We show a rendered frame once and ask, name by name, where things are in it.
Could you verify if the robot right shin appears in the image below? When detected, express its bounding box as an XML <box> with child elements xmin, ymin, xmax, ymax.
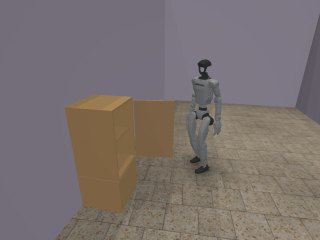
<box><xmin>189</xmin><ymin>140</ymin><xmax>199</xmax><ymax>158</ymax></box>

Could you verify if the robot shin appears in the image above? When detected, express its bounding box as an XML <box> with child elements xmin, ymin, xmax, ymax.
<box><xmin>189</xmin><ymin>140</ymin><xmax>199</xmax><ymax>158</ymax></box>
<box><xmin>198</xmin><ymin>143</ymin><xmax>208</xmax><ymax>167</ymax></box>

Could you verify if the left robot upper arm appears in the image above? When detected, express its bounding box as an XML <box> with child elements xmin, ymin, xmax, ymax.
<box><xmin>208</xmin><ymin>79</ymin><xmax>221</xmax><ymax>103</ymax></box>

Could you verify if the robot left shin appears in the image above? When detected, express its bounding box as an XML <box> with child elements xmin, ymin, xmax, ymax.
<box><xmin>198</xmin><ymin>143</ymin><xmax>208</xmax><ymax>167</ymax></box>

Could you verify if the left robot hand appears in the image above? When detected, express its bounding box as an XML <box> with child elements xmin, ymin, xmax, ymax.
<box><xmin>213</xmin><ymin>121</ymin><xmax>222</xmax><ymax>135</ymax></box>

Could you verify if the robot left forearm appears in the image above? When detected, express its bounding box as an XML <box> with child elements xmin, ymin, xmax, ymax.
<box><xmin>215</xmin><ymin>97</ymin><xmax>222</xmax><ymax>121</ymax></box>

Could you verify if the right robot hand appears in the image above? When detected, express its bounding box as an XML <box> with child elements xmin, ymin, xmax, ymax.
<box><xmin>186</xmin><ymin>111</ymin><xmax>191</xmax><ymax>124</ymax></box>

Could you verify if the cupboard door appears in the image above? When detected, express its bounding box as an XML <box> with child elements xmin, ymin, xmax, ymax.
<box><xmin>133</xmin><ymin>100</ymin><xmax>175</xmax><ymax>158</ymax></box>

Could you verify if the robot right forearm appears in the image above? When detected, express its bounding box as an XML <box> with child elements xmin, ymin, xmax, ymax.
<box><xmin>189</xmin><ymin>96</ymin><xmax>196</xmax><ymax>112</ymax></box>

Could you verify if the right robot upper arm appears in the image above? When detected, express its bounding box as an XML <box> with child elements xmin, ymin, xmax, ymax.
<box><xmin>191</xmin><ymin>77</ymin><xmax>199</xmax><ymax>97</ymax></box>

